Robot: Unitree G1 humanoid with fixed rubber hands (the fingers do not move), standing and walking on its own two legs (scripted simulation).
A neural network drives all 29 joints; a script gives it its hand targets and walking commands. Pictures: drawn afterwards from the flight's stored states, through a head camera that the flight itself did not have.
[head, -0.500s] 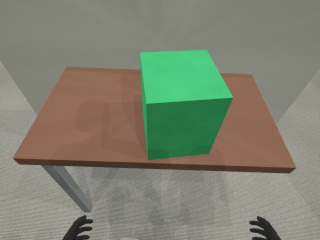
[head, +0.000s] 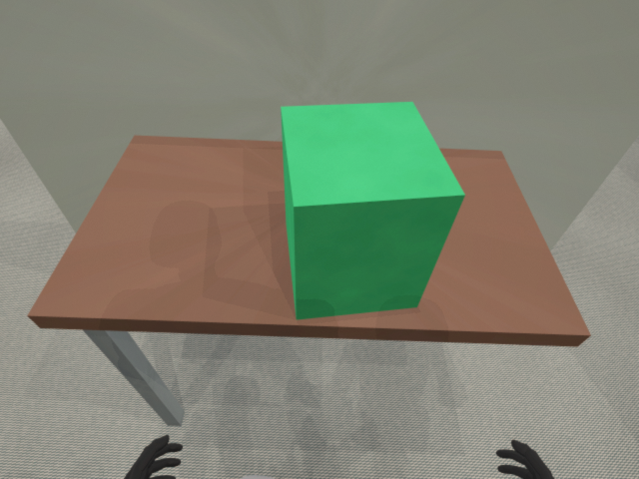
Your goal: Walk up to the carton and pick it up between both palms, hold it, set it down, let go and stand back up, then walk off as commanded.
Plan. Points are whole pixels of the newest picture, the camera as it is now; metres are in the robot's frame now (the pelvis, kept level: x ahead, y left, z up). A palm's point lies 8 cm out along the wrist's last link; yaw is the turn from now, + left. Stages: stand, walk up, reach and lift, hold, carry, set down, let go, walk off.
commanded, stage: stand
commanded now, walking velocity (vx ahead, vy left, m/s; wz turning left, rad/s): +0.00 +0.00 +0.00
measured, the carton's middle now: (353, 213) +0.47 +0.01 +0.05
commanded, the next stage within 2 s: walk off in 1.44 s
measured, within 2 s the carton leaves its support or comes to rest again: neither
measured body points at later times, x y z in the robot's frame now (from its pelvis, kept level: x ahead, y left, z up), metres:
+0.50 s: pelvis -0.01 +0.00 +0.00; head -0.01 +0.02 +0.45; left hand +0.08 +0.26 -0.12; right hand +0.14 -0.26 -0.10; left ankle +0.04 +0.14 -0.73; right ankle +0.01 -0.11 -0.73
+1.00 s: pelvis -0.02 +0.00 +0.00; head -0.03 +0.02 +0.45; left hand +0.06 +0.26 -0.13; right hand +0.11 -0.26 -0.11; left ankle +0.04 +0.14 -0.73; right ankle +0.01 -0.11 -0.73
